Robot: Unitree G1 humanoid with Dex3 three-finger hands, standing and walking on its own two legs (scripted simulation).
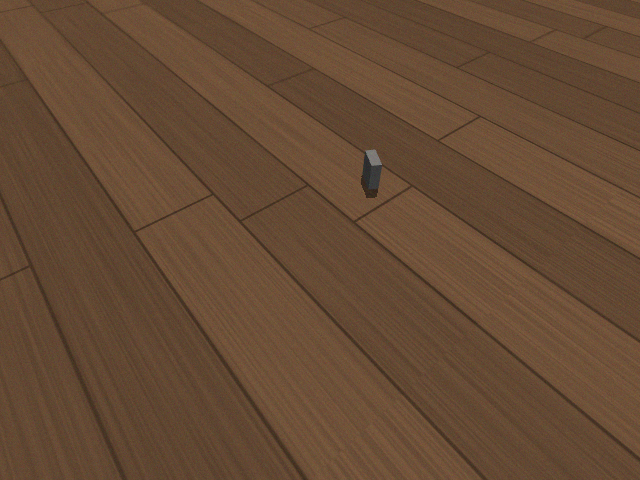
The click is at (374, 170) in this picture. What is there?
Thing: carton on end
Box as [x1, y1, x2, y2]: [362, 150, 381, 189]
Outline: 365,150 362,173 368,189 377,188 381,163 375,150
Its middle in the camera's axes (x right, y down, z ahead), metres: +0.24 -0.34 +1.86
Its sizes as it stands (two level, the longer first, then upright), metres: 0.116 0.050 0.141
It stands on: the floor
